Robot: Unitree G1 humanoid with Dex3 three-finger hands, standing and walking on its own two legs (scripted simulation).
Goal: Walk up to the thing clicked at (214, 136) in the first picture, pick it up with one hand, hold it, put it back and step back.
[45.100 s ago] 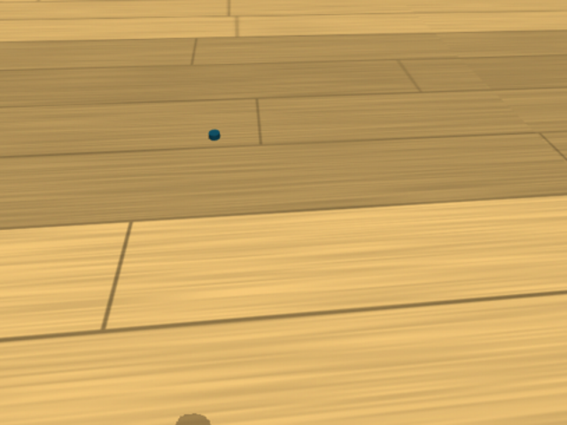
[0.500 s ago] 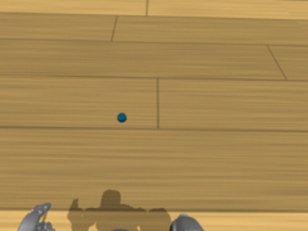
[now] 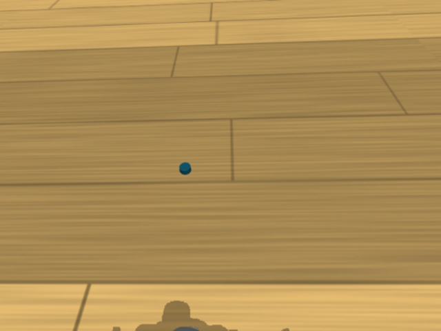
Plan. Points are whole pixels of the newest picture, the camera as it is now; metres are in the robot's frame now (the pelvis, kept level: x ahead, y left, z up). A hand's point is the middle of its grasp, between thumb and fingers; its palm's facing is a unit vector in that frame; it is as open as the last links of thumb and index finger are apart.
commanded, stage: step back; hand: left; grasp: from above
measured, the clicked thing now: (185, 168) +1.07 +0.29 -0.74
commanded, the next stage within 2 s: stand in 0.94 s
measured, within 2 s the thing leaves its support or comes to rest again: neither
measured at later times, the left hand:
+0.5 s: hand out of the picture +0.05 +0.27 -0.14, palm faces +0.06 -0.93 -0.36, open 7.4 cm
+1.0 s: hand out of the picture +0.12 +0.28 -0.13, palm faces +0.02 -0.93 -0.35, open 7.4 cm
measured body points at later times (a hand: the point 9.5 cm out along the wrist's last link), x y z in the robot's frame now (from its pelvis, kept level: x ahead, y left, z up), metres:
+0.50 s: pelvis -0.01 +0.01 +0.00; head +0.01 +0.00 +0.45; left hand +0.05 +0.32 -0.12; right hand +0.09 -0.30 -0.13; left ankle +0.00 +0.13 -0.72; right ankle +0.01 -0.11 -0.73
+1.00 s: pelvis +0.02 +0.02 +0.02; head +0.03 +0.02 +0.47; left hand +0.12 +0.33 -0.10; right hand +0.13 -0.27 -0.11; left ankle +0.00 +0.14 -0.73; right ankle +0.01 -0.11 -0.73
